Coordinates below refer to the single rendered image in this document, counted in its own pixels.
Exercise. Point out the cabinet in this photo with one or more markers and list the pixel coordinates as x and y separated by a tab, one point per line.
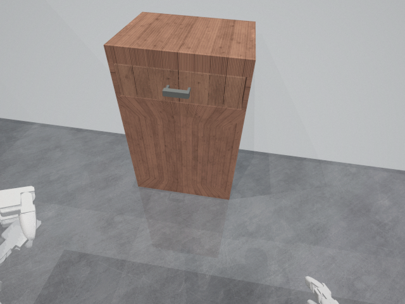
176	146

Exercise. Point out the drawer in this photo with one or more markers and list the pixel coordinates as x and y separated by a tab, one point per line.
205	88

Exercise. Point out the handle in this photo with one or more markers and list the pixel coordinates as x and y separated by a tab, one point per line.
176	93

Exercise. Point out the right robot hand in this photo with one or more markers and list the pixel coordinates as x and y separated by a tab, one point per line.
322	293

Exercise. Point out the left robot hand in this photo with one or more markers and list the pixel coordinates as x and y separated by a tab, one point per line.
18	213

